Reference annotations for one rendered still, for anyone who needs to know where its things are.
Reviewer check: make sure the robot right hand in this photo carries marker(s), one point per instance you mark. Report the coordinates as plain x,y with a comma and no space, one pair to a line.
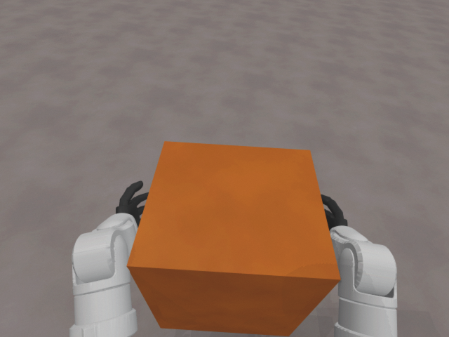
335,217

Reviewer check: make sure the carton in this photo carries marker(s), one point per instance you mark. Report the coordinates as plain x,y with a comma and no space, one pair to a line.
233,239

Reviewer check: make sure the left robot forearm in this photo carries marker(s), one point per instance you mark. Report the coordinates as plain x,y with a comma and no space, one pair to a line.
101,280

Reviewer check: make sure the right robot forearm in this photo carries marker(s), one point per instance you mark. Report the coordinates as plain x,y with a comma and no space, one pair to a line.
367,289

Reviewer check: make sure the robot left hand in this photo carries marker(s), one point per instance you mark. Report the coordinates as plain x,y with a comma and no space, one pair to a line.
128,204

